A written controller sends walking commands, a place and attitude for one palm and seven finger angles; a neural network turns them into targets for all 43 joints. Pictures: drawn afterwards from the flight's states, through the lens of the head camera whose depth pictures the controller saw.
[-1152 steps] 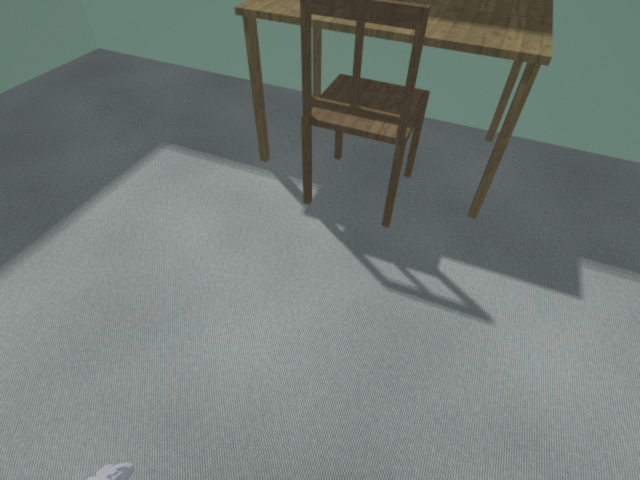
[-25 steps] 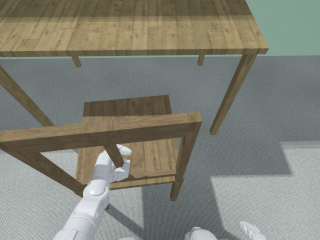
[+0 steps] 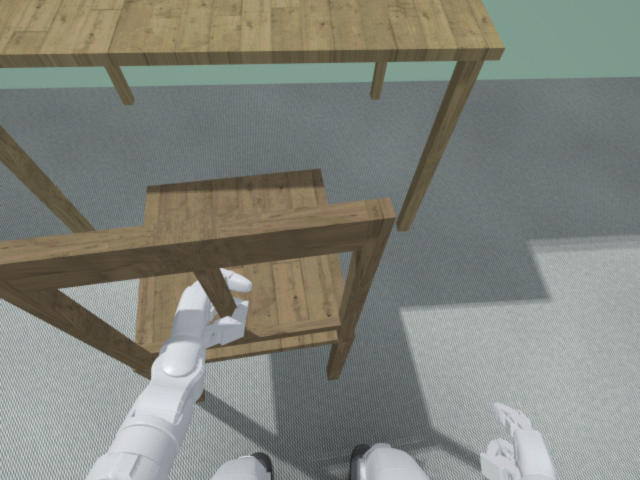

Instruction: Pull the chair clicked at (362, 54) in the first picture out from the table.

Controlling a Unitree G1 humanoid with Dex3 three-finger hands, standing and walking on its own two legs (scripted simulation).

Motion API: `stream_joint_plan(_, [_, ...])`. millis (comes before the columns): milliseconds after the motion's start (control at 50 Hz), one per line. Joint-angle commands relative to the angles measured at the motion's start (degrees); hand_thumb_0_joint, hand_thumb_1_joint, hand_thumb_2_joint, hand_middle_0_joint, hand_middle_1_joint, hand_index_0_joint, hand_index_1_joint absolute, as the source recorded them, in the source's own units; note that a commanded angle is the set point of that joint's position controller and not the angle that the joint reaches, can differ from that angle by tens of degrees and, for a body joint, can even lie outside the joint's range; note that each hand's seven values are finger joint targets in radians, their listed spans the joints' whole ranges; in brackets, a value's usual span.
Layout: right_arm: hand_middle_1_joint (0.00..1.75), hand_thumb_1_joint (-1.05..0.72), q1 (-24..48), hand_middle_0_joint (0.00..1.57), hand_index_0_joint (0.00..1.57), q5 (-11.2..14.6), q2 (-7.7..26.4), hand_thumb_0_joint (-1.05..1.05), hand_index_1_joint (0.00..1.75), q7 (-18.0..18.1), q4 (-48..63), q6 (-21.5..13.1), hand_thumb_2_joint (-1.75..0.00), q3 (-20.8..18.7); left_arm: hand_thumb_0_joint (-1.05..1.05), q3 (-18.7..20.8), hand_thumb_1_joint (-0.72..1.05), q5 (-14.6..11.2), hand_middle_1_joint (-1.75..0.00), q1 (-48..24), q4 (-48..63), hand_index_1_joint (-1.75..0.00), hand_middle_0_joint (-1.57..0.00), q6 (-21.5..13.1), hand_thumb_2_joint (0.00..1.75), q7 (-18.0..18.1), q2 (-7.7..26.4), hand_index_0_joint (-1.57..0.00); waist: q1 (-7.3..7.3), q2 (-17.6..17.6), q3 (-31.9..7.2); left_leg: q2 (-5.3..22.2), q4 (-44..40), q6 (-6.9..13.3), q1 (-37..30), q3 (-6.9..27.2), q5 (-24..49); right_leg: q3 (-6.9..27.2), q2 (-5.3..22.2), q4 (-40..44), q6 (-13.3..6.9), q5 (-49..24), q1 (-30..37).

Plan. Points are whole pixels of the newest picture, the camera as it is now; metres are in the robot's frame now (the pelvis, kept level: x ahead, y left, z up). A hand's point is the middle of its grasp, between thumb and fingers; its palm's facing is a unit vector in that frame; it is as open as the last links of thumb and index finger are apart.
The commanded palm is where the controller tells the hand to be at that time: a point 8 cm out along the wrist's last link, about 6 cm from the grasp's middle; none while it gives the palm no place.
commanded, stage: step backward, pulling the chair out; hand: left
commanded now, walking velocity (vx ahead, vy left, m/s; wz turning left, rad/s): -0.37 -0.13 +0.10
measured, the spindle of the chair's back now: (225, 306) +0.34 +0.14 -0.08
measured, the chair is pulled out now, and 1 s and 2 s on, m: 0.30 0.57 0.68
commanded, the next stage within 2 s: stop walking, hand still on the chair in 0.96 s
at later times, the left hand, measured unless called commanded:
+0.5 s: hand (226, 413) +0.20 +0.12 -0.07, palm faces +0.01 -0.98 -0.17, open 5.6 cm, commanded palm +0.17 +0.17 -0.07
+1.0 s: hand out of the picture +0.05 +0.11 -0.07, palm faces -0.02 -0.99 -0.15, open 5.5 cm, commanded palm +0.04 +0.16 -0.07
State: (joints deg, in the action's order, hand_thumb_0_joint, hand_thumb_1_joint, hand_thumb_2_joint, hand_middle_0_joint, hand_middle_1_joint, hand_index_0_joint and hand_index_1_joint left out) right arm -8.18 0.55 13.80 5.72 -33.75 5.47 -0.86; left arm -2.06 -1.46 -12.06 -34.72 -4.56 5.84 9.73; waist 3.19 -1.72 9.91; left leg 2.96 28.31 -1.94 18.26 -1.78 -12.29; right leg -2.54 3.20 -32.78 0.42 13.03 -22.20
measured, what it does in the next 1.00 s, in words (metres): walks backwards: right foot, then left foot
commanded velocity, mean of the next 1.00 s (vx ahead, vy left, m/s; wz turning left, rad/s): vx -0.34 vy -0.03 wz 0.06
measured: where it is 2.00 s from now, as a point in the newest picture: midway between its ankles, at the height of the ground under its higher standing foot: outside the picture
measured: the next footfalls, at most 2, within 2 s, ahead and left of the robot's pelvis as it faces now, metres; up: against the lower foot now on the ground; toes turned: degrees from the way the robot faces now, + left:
right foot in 0.10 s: +0.02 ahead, -0.13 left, +0.00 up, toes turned -4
left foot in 0.32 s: -0.04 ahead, +0.13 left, +0.00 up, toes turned +3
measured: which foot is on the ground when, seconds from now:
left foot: down 0.00-0.14, up 0.16-0.30, down 0.32-0.58, up 0.60-0.80, down 0.82-1.00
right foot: up 0.00-0.08, down 0.10-0.36, up 0.38-0.52, down 0.54-0.84, up 0.86-1.00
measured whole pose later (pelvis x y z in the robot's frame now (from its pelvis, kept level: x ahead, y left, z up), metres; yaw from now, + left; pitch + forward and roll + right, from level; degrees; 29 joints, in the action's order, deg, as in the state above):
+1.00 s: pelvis -0.25 -0.01 +0.01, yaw +2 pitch +1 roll -2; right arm -10.9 0.5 12.1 4.6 -38.0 2.7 0.1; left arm -4.1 -2.4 -15.2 -45.8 -4.9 4.9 6.3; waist 1.5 2.6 6.8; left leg 3.2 28.4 -0.4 15.4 -0.6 -13.8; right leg -2.9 0.2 -42.9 -0.1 23.1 -21.1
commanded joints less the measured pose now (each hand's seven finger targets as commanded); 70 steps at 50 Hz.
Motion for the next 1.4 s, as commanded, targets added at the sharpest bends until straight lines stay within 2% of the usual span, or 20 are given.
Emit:
stream_joint_plan(0, [0.30, -0.90, -0.4, 0.20, 0.20, -0.8, 5.9, 0.00, 0.30, -1.5, 4.6, -2.9, -0.90, -1.7, 0.00, -0.2, 0.90, 1.5, -1.45, -6.8, 12.8, -1.45, -0.50, -5.9, 0.90, -0.2, 3.2, -0.50, -2.07, 21.1, -23.3, 16.0, -4.4, 8.2, -9.3, 10.5, 33.2, 0.6, -0.7, -3.3, -2.0, 10.3, 6.7])
stream_joint_plan(60, [0.30, -0.90, -4.1, 0.20, 0.20, -0.2, 6.1, 0.00, 0.30, -1.0, 2.0, -3.9, -0.90, -2.0, 0.00, 0.2, 0.90, 1.8, -1.45, -10.9, 9.1, -1.45, -0.50, -6.9, 0.90, -0.1, 4.6, -0.50, -0.68, 10.1, -26.4, 11.2, 3.9, 4.8, -15.4, 7.0, 35.4, 2.0, 1.2, 11.6, -1.6, -18.5, 12.0])
stream_joint_plan(140, [0.30, -0.90, -1.9, 0.20, 0.20, 0.8, 6.2, 0.00, 0.30, 1.5, 0.5, -4.2, -0.90, -1.8, 0.00, 3.9, 0.90, 1.6, -1.45, -14.1, 2.8, -1.45, -0.50, -7.5, 0.90, 0.3, 11.0, -0.50, -1.09, -9.2, -26.4, -0.5, 18.1, -0.1, 0.1, 2.9, -11.7, 10.0, 16.1, 10.9, -8.2, -47.1, 17.1])
stream_joint_plan(260, [0.30, -0.90, -1.2, 0.20, 0.20, 0.5, 5.7, 0.00, 0.30, 2.0, -1.1, -4.8, -0.90, 0.4, 0.00, 2.5, 0.90, 1.5, -1.45, -14.4, -1.0, -1.45, -0.50, -6.6, 0.90, 0.3, 7.8, -0.50, -1.38, -4.3, -25.8, 1.1, -0.9, 0.3, -3.2, 3.7, -0.1, 4.0, 12.4, 4.4, -5.3, -36.5, 18.7])
stream_joint_plan(320, [0.30, -0.90, -1.6, 0.20, 0.20, 0.2, 7.9, 0.00, 0.30, 1.4, 1.0, -3.5, -0.90, -1.1, 0.00, -0.4, 0.90, 1.0, -1.45, -15.1, 1.1, -1.45, -0.50, -6.5, 0.90, 0.2, 3.8, -0.50, -1.54, 7.2, -25.2, 13.1, -5.3, 6.7, -10.5, 12.8, 35.5, 1.1, 1.5, -3.4, 0.1, -12.8, 10.1])
stream_joint_plan(400, [0.30, -0.90, -0.1, 0.20, 0.20, -1.3, 5.7, 0.00, 0.30, -0.7, 1.2, -3.4, -0.90, -0.7, 0.00, -1.2, 0.90, 1.6, -1.45, -15.9, 4.1, -1.45, -0.50, -6.3, 0.90, -0.2, 2.2, -0.50, -2.33, 19.8, -22.4, 18.1, -6.6, 11.2, -9.3, 15.5, 38.6, 2.2, -0.2, -13.3, -1.2, 16.5, 3.1])
stream_joint_plan(500, [0.30, -0.90, -3.5, 0.20, 0.20, 0.1, 6.9, 0.00, 0.30, -1.1, 0.8, -4.9, -0.90, -1.9, 0.00, -0.2, 0.90, 1.3, -1.45, -12.6, 3.4, -1.45, -0.50, -8.2, 0.90, -1.0, 3.4, -0.50, -1.68, 11.3, -25.3, 11.7, 2.8, 6.1, -12.8, 10.7, 31.1, 1.5, -0.2, 14.0, -1.3, -10.2, 14.4])
stream_joint_plan(540, [0.30, -0.90, -2.9, 0.20, 0.20, 0.8, 5.2, 0.00, 0.30, -0.1, 1.9, -5.0, -0.90, -1.1, 0.00, 1.1, 0.90, 2.1, -1.45, -12.6, 3.6, -1.45, -0.50, -9.1, 0.90, -1.0, 7.7, -0.50, -0.84, 0.5, -24.4, 4.1, 8.3, 1.1, -2.3, 2.1, 8.3, 8.3, 9.9, 13.6, -4.9, -33.8, 20.2])
stream_joint_plan(580, [0.30, -0.90, -1.1, 0.20, 0.20, 1.3, 6.5, 0.00, 0.30, 0.6, 1.3, -4.9, -0.90, -2.0, 0.00, 4.3, 0.90, 1.6, -1.45, -12.8, 2.0, -1.45, -0.50, -8.1, 0.90, -0.5, 11.1, -0.50, -2.57, -9.4, -26.0, -2.0, 24.6, -0.2, 2.9, 4.2, -16.3, 13.6, 18.9, 13.9, -10.4, -36.7, 16.2])
stream_joint_plan(640, [0.30, -0.90, 1.7, 0.20, 0.20, 0.5, 5.4, 0.00, 0.30, 0.6, 1.0, -5.4, -0.90, -0.3, 0.00, 4.9, 0.90, 2.0, -1.45, -10.8, 2.3, -1.45, -0.50, -6.5, 0.90, -0.1, 10.0, -0.50, -2.94, -2.5, -26.9, -1.4, 24.8, -0.5, 4.8, 7.6, -15.9, 10.1, 19.0, 9.0, -11.5, -44.4, 19.6])
stream_joint_plan(780, [0.30, -0.90, -3.2, 0.20, 0.20, 1.2, 6.7, 0.00, 0.30, 2.0, 0.2, -4.4, -0.90, -0.4, 0.00, 0.3, 0.90, 0.7, -1.45, -11.5, 1.2, -1.45, -0.50, -3.8, 0.90, -0.1, 5.9, -0.50, -1.12, -6.4, -25.9, 0.9, -8.7, 0.7, -9.6, 1.2, 4.7, 5.1, 10.9, 5.4, -4.0, -20.9, 15.4])
stream_joint_plan(860, [0.30, -0.90, -0.2, 0.20, 0.20, -0.8, 6.5, 0.00, 0.30, 0.7, 2.7, -3.2, -0.90, -0.9, 0.00, -2.9, 0.90, 0.8, -1.45, -18.3, 6.5, -1.45, -0.50, -3.8, 0.90, -0.8, 1.5, -0.50, -1.39, 23.0, -23.3, 17.0, -9.1, 10.5, -11.0, 15.4, 31.5, 0.9, -0.5, -16.8, 0.2, 12.7, 1.8])
stream_joint_plan(900, [0.30, -0.90, -0.5, 0.20, 0.20, -0.8, 5.6, 0.00, 0.30, -0.6, 0.8, -3.5, -0.90, -1.1, 0.00, -3.3, 0.90, 1.1, -1.45, -17.7, 2.3, -1.45, -0.50, -3.4, 0.90, -0.5, -0.3, -0.50, -1.87, 18.9, -18.6, 17.6, -6.6, 12.3, -8.7, 14.5, 36.3, 3.2, -1.5, -23.2, -0.7, 16.6, -1.0])
stream_joint_plan(940, [0.30, -0.90, -3.9, 0.20, 0.20, 0.0, 7.1, 0.00, 0.30, -1.6, -0.5, -4.2, -0.90, -2.1, 0.00, -1.4, 0.90, 0.8, -1.45, -17.0, 0.0, -1.45, -0.50, -3.8, 0.90, -0.2, 1.3, -0.50, -2.36, 11.7, -20.5, 16.7, -0.3, 9.8, -20.2, 12.4, 47.6, 2.3, -0.4, -7.3, -1.2, 12.1, -1.6])
stream_joint_plan(1000, [0.30, -0.90, -4.7, 0.20, 0.20, 0.4, 7.6, 0.00, 0.30, -1.3, -1.0, -5.1, -0.90, -2.1, 0.00, -1.8, 0.90, 1.4, -1.45, -19.2, -2.4, -1.45, -0.50, -5.0, 0.90, -0.9, 2.0, -0.50, -2.25, 10.2, -23.3, 13.1, 3.7, 6.1, -19.9, 11.2, 37.6, 1.6, 0.0, 13.4, -1.5, -5.1, 8.2])
stream_joint_plan(1060, [0.30, -0.90, -2.0, 0.20, 0.20, 1.8, 4.4, 0.00, 0.30, -0.2, 2.6, -5.0, -0.90, -0.3, 0.00, -0.8, 0.90, 1.3, -1.45, -20.9, 7.0, -1.45, -0.50, -6.7, 0.90, -1.6, 6.5, -0.50, -1.08, 0.6, -25.2, 5.3, 4.8, 1.4, -5.0, 3.4, 7.9, 9.0, 10.3, 10.5, -4.6, -28.8, 19.6])
stream_joint_plan(1120, [0.30, -0.90, -1.7, 0.20, 0.20, 2.3, 6.2, 0.00, 0.30, 0.8, 1.2, -4.5, -0.90, -1.1, 0.00, 2.7, 0.90, 0.0, -1.45, -15.0, -0.3, -1.45, -0.50, -4.0, 0.90, -0.6, 9.2, -0.50, -1.71, -7.9, -25.6, 1.9, 4.9, 1.0, -6.6, 3.2, -2.6, 9.2, 11.7, 10.3, -5.3, -17.6, 15.2])
stream_joint_plan(1220, [0.30, -0.90, -0.6, 0.20, 0.20, 1.8, 5.1, 0.00, 0.30, 1.1, 1.5, -5.1, -0.90, 0.0, 0.00, 1.9, 0.90, 0.5, -1.45, -15.9, -1.1, -1.45, -0.50, -3.5, 0.90, -0.2, 7.6, -0.50, -1.86, 0.6, -19.0, 2.0, -0.9, 3.3, -10.1, 3.6, -10.7, 6.6, 6.0, 14.2, -1.8, 23.3, 2.6])
stream_joint_plan(1300, [0.30, -0.90, -1.8, 0.20, 0.20, 1.3, 4.5, 0.00, 0.30, 1.3, 0.4, -5.1, -0.90, 0.2, 0.00, 1.5, 0.90, 0.6, -1.45, -15.5, -2.5, -1.45, -0.50, -4.2, 0.90, -0.3, 6.8, -0.50, -1.32, -4.5, -16.1, -0.6, 3.8, 3.0, -11.0, 1.9, -11.2, 7.5, 7.3, 16.9, -3.1, 28.7, -1.3])
stream_joint_plan(1380, [0.30, -0.90, -1.7, 0.20, 0.20, 0.8, 4.0, 0.00, 0.30, 1.3, 0.2, -6.2, -0.90, 1.0, 0.00, 0.2, 0.90, 0.2, -1.45, -13.1, -1.3, -1.45, -0.50, -5.1, 0.90, -0.6, 4.7, -0.50, -1.10, 1.5, -13.1, 1.1, -2.5, 3.9, -9.3, 5.4, -11.0, 4.5, 4.6, 12.5, -2.8, 23.2, 0.0])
